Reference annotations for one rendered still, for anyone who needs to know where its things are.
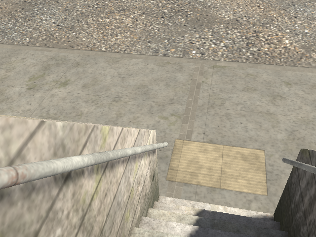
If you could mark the stairs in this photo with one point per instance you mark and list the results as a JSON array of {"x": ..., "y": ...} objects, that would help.
[{"x": 176, "y": 217}]

